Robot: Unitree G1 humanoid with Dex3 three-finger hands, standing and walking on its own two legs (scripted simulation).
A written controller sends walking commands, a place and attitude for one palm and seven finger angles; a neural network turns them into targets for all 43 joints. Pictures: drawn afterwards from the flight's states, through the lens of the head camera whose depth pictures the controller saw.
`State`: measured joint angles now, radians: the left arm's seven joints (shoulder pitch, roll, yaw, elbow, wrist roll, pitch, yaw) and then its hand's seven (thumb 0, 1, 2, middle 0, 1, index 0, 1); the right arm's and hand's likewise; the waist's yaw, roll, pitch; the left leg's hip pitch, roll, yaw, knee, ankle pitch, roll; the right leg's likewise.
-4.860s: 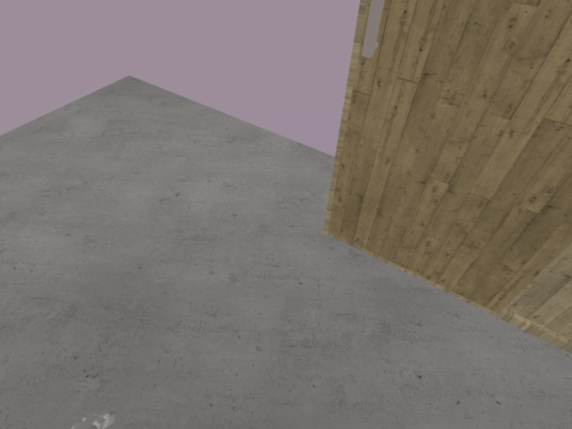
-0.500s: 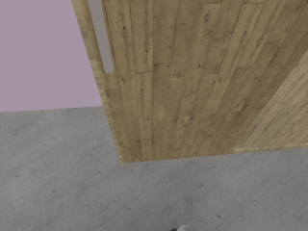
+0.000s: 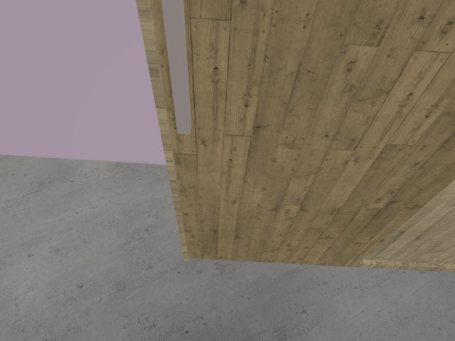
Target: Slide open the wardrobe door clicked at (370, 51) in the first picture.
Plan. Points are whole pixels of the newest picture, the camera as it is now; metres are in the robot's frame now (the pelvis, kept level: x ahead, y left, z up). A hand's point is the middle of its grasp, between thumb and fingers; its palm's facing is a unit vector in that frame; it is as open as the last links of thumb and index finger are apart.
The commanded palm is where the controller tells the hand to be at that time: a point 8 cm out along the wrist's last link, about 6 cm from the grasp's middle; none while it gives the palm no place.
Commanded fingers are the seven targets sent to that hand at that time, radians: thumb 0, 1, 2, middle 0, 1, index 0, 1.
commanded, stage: come to a stop and stand still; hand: left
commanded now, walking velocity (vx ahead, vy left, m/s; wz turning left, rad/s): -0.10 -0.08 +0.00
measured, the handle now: (180, 49) +0.49 +0.14 +0.25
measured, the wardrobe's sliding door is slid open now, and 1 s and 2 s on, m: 0.00 0.00 0.00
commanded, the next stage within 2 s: look again from close up in 1.14 s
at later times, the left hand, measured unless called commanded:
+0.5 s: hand out of the picture -0.06 +0.13 -0.15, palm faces +0.03 -0.98 -0.21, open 7.4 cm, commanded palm none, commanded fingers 0.00 0.90 0.90 -0.20 -0.30 -0.20 -0.30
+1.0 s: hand out of the picture -0.05 +0.18 -0.17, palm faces +0.03 -0.98 -0.18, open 7.4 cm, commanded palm none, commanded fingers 0.00 0.90 0.90 -0.20 -0.30 -0.20 -0.30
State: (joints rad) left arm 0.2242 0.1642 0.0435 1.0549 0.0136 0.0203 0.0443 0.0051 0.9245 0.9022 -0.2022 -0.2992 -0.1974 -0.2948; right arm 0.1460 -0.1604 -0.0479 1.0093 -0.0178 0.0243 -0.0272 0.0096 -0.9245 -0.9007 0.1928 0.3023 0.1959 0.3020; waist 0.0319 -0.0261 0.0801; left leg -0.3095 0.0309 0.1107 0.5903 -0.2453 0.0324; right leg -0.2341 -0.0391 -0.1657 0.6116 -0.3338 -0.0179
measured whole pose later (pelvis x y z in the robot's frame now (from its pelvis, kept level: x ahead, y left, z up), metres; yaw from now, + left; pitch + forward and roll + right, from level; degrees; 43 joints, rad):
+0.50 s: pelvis -0.06 -0.04 +0.02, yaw -2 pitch +0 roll +2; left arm 0.33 0.13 0.02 1.09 0.02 0.01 0.02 0.01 0.91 0.90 -0.20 -0.30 -0.20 -0.29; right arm 0.29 -0.19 -0.07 1.08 -0.03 0.05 0.00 0.01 -0.91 -0.90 0.20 0.30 0.20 0.30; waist 0.00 0.02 -0.03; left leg -0.39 0.04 0.06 0.76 -0.30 -0.03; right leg -0.12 -0.04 -0.04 0.38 -0.26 0.00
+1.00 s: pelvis -0.04 +0.01 +0.01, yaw -1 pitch -1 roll +0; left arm 0.25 0.16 0.01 1.15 0.01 0.01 0.04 0.01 0.91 0.90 -0.20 -0.30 -0.19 -0.29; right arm 0.20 -0.15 -0.02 1.10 -0.01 -0.02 -0.05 0.01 -0.95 -0.90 0.20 0.30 0.20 0.30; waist 0.01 -0.03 0.04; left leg -0.16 0.02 0.12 0.46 -0.29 0.02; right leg -0.12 -0.10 -0.04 0.44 -0.30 0.07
